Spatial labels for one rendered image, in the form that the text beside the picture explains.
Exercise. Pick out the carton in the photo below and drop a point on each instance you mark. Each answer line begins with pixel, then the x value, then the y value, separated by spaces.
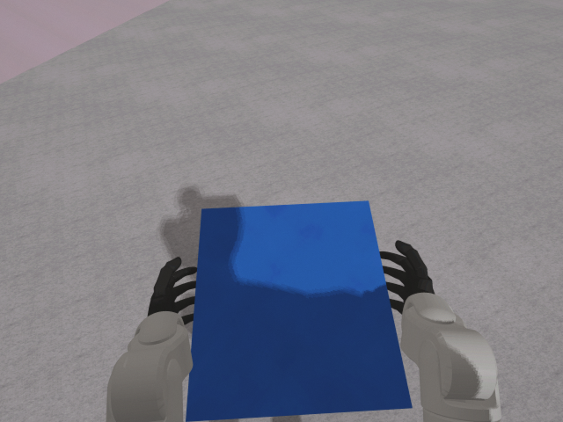
pixel 292 315

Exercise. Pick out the right robot forearm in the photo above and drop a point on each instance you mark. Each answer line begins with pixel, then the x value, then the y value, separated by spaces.
pixel 458 370

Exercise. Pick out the left robot forearm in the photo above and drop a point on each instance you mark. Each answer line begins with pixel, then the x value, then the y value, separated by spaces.
pixel 146 382

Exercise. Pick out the right robot hand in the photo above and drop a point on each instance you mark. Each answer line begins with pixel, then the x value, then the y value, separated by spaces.
pixel 415 277

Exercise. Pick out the left robot hand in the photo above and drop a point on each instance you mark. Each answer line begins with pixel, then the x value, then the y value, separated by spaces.
pixel 164 296

